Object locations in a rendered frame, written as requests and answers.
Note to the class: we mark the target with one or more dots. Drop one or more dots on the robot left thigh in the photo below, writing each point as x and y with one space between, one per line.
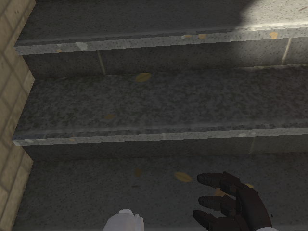
124 222

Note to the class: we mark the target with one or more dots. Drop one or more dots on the robot left shin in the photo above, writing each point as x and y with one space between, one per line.
126 211

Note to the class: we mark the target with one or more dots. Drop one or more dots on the robot right hand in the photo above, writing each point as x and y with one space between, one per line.
246 213

